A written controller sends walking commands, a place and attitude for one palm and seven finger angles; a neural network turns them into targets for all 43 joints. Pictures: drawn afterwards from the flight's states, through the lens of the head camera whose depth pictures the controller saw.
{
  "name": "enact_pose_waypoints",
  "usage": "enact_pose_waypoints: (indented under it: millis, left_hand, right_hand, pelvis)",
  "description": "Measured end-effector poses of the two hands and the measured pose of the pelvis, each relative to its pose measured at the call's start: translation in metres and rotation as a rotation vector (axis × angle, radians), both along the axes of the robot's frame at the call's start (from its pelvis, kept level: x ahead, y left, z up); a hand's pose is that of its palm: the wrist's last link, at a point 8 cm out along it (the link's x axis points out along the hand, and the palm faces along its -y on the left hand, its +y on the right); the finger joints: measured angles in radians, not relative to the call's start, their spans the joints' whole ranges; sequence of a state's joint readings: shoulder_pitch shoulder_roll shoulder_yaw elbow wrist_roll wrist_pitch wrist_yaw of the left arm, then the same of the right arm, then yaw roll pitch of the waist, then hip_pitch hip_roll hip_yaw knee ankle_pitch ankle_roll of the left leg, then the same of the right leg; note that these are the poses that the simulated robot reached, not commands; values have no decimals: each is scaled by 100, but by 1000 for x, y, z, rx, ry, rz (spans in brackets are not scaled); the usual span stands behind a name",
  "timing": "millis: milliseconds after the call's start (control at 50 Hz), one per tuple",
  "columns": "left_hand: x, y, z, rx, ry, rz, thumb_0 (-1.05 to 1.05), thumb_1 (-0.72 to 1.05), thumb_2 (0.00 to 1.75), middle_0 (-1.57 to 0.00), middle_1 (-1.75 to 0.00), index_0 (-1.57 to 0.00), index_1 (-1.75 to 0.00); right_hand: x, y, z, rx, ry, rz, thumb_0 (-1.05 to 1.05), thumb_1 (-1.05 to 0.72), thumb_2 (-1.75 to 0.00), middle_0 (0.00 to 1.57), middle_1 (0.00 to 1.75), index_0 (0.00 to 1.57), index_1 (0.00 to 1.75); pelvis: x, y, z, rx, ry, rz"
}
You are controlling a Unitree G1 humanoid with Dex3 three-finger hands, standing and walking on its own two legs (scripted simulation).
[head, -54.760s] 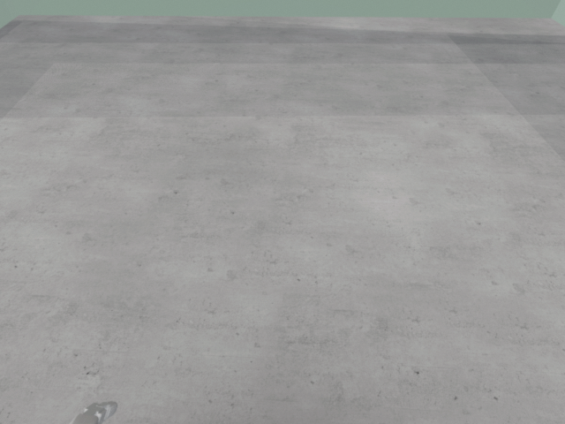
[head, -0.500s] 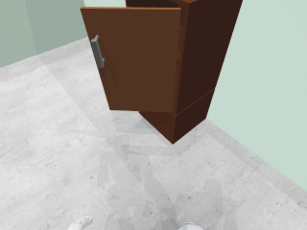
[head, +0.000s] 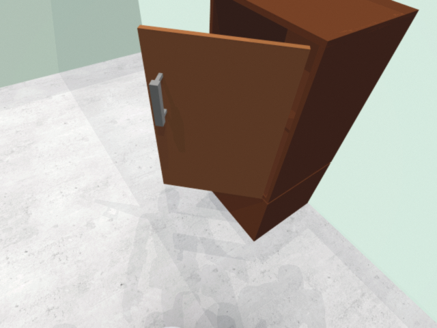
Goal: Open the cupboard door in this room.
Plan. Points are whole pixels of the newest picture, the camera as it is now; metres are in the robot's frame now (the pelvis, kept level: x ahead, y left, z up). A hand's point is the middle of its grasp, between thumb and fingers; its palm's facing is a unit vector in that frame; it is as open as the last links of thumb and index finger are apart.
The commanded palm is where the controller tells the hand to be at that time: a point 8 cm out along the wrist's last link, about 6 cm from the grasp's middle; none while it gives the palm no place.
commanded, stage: come to a stop and stand still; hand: left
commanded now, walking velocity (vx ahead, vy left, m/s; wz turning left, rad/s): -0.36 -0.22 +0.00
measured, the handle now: (160, 100) +0.63 +0.22 +0.04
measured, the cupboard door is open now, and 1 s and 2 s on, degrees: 46 46 46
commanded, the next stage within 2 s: none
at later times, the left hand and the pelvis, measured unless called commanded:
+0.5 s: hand out of the picture +0.12 +0.18 -0.16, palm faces +0.01 -0.97 -0.24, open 7.3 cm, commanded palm none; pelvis +0.05 -0.01 +0.01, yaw -1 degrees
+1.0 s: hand out of the picture +0.06 +0.22 -0.15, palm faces -0.04 -0.96 -0.29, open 7.3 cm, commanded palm none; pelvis +0.03 +0.03 +0.01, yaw -4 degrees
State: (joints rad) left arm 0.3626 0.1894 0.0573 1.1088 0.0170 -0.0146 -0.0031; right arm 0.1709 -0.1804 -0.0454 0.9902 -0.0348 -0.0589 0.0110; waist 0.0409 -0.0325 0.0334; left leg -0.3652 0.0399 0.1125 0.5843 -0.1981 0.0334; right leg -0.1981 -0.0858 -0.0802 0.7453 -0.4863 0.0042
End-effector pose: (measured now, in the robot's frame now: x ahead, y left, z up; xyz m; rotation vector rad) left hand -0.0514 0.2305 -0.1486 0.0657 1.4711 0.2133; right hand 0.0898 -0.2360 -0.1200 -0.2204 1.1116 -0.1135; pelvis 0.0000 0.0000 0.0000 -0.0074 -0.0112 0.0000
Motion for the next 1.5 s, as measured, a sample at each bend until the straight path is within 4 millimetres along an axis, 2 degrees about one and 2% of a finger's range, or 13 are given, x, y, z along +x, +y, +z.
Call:
enact_pose_waypoints:
  millis: [40, 120, 260, 340, 440, 560, 720, 820, 980, 1120, 1260, 1380, 1500]
  left_hand:
    - [15, 6, 1, -1, 7, -20, 0, 92, 90, -20, -29, -20, -30]
    - [60, 10, 7, 2, -45, -39, 1, 92, 90, -19, -29, -20, -30]
    - [128, 7, 13, 20, -135, -88, 0, 92, 90, -20, -29, -20, -30]
    - [150, 4, 14, 61, -165, -115, 0, 92, 90, -20, -29, -20, -30]
    - [162, -3, 20, 85, -176, -146, 0, 92, 90, -20, -29, -20, -30]
    - [162, -9, 20, 61, -195, -126, 0, 91, 90, -20, -29, -20, -30]
    - [143, 7, 6, 32, -182, -119, 0, 91, 90, -20, -29, -20, -30]
    - [128, 26, 15, 70, -159, -155, 0, 91, 90, -20, -29, -20, -30]
    - [108, 41, 33, 121, -124, -172, 0, 91, 90, -20, -29, -20, -30]
    - [98, 28, 35, 105, -84, -177, 0, 91, 90, -20, -29, -20, -30]
    - [102, 1, 30, 62, -70, -180, 0, 91, 90, -20, -29, -20, -30]
    - [110, -12, 27, 55, -74, -180, 1, 93, 90, -20, -29, -20, -30]
    - [119, -20, 27, 60, -85, -175, 1, 93, 90, -20, -29, -20, -30]
  right_hand:
    - [10, 10, 3, 1, -12, -5, 0, -91, -90, 19, 30, 20, 30]
    - [14, 25, 4, 4, 33, -23, 0, -92, -90, 20, 30, 20, 30]
    - [13, 15, -4, 1, 128, -72, -1, -93, -90, 20, 30, 20, 30]
    - [7, -1, -15, 12, 161, -111, 0, -92, -90, 20, 30, 20, 30]
    - [-5, -19, -19, 15, 210, -153, 0, -91, -90, 20, 30, 20, 30]
    - [-12, -18, -10, 0, 253, -142, 0, -91, -90, 20, 30, 20, 30]
    - [-8, 7, -6, -7, 163, -115, 0, -91, -90, 20, 30, 20, 30]
    - [-3, 30, -14, 39, 64, -111, 0, -92, -90, 20, 30, 20, 30]
    - [-15, 33, -19, 74, 59, -103, 0, -95, -90, 20, 30, 20, 30]
    - [-42, 25, -22, 81, 155, -103, 0, -93, -90, 20, 30, 20, 30]
    - [-64, 17, -22, 83, 241, -121, 0, -91, -90, 20, 30, 20, 30]
    - [-69, 11, -20, 86, 274, -135, 0, -91, -90, 20, 30, 20, 30]
    - [-65, 5, -21, 92, 282, -136, 0, -91, -90, 20, 30, 20, 30]
  pelvis:
    - [10, 5, 2, 8, 0, -13]
    - [25, 12, 10, 13, 6, -12]
    - [42, 8, 11, 9, 11, -18]
    - [49, -5, 4, 23, 19, -28]
    - [51, -14, 4, 14, 28, -17]
    - [48, -10, 11, 19, 24, -10]
    - [41, 11, 4, -1, 8, -25]
    - [37, 25, 2, 1, -7, -43]
    - [30, 28, 7, 23, -8, -62]
    - [31, 19, 11, 30, 6, -63]
    - [35, 6, 13, 31, 8, -62]
    - [41, -6, 14, 31, 5, -59]
    - [46, -16, 14, 29, 5, -55]
